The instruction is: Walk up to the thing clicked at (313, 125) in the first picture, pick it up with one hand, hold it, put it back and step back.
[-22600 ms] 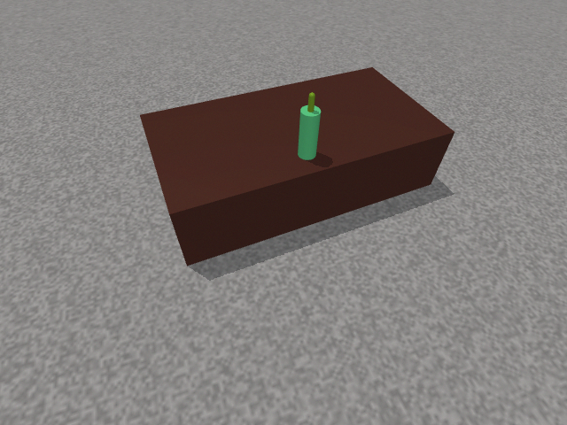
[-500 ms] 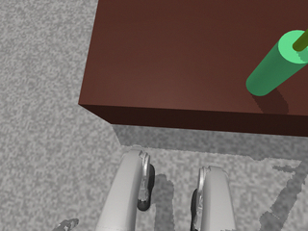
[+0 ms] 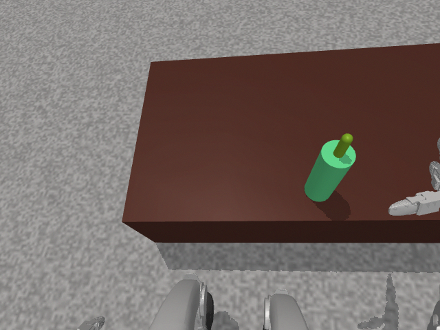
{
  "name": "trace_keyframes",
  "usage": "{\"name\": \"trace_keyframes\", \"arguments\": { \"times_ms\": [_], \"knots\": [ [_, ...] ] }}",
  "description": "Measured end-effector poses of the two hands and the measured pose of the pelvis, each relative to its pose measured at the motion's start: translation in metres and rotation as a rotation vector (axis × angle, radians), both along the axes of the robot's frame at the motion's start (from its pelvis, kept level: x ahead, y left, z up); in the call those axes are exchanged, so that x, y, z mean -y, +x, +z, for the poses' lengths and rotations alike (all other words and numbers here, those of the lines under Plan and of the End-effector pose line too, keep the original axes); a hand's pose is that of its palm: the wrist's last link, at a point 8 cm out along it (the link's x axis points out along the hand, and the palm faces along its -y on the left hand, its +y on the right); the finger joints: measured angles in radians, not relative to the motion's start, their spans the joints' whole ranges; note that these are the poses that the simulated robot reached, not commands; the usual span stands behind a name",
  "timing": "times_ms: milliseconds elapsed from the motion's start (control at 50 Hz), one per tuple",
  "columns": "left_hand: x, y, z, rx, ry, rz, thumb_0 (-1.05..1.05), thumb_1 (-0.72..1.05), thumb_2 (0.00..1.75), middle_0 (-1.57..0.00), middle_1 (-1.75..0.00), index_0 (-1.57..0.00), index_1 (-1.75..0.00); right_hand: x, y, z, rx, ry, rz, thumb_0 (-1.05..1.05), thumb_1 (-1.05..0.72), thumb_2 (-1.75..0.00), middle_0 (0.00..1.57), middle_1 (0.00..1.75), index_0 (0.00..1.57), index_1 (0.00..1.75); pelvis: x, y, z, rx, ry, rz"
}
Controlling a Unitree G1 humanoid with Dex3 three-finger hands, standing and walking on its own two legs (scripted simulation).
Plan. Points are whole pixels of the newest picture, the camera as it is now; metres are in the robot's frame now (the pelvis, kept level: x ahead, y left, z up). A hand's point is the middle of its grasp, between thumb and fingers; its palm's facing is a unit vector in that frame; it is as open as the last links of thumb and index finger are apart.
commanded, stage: home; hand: right
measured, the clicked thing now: (330, 167) +0.51 -0.22 -0.20
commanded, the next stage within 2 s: none
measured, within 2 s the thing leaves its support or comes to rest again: neither
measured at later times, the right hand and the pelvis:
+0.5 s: hand (359, 293) +0.21 -0.18 -0.01, palm faces +0.07 +0.98 -0.19, open 16.9 cm; pelvis +0.04 +0.01 +0.05, yaw -2 degrees
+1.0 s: hand (353, 311) +0.18 -0.17 +0.00, palm faces +0.09 +0.97 -0.21, open 17.3 cm; pelvis +0.03 +0.02 +0.05, yaw -2 degrees
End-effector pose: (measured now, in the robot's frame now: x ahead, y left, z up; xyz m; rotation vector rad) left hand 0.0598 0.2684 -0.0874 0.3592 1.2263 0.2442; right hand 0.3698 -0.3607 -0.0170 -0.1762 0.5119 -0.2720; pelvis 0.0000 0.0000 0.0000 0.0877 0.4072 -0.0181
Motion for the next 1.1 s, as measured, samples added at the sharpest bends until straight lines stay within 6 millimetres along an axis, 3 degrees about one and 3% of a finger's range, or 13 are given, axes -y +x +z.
{"name": "trace_keyframes", "arguments": {
  "times_ms": [260, 420, 540, 680, 940, 1100],
  "knots": [
    [0.018, 0.083, 0.043, 0.284, -0.069, -0.025, 0.01, 0.89, 0.9, -0.2, -0.28, -0.19, -0.29, -0.063, -0.097, 0.017, -0.245, 0.049, 0.075, -0.01, 0.46, -0.07, 0.09, 0.08, 0.08, 0.08, -0.001, 0.029, 0.044, 0.146, -0.025, -0.018],
    [0.027, 0.132, 0.063, 0.467, -0.101, -0.062, 0.01, 0.88, 0.89, -0.2, -0.28, -0.2, -0.3, -0.11, -0.154, 0.029, -0.329, 0.075, 0.089, -0.01, 0.45, -0.07, 0.09, 0.09, 0.09, 0.09, -0.005, 0.04, 0.051, 0.192, -0.035, -0.022],
    [0.03, 0.156, 0.074, 0.569, -0.099, -0.105, 0.01, 0.88, 0.88, -0.2, -0.28, -0.2, -0.29, -0.137, -0.19, 0.035, -0.335, 0.098, 0.06, -0.01, 0.45, -0.08, 0.09, 0.09, 0.09, 0.09, -0.011, 0.043, 0.049, 0.21, -0.04, -0.032],
    [0.027, 0.161, 0.079, 0.625, -0.08, -0.138, 0.01, 0.87, 0.88, -0.2, -0.29, -0.2, -0.29, -0.143, -0.207, 0.037, -0.328, 0.084, 0.036, -0.01, 0.47, -0.09, 0.08, 0.07, 0.07, 0.07, -0.016, 0.038, 0.047, 0.22, -0.046, -0.04],
    [0.015, 0.13, 0.075, 0.608, -0.055, -0.107, 0.01, 0.89, 0.89, -0.2, -0.29, -0.2, -0.3, -0.145, -0.203, 0.042, -0.304, 0.074, 0.058, -0.01, 0.5, -0.08, 0.06, 0.06, 0.06, 0.06, -0.018, 0.03, 0.047, 0.234, -0.048, -0.032],
    [0.017, 0.121, 0.074, 0.614, -0.051, -0.101, 0.01, 0.89, 0.89, -0.2, -0.29, -0.2, -0.3, -0.142, -0.208, 0.041, -0.308, 0.069, 0.061, -0.01, 0.51, -0.07, 0.06, 0.05, 0.05, 0.05, -0.015, 0.024, 0.045, 0.237, -0.046, -0.027]
  ]
}}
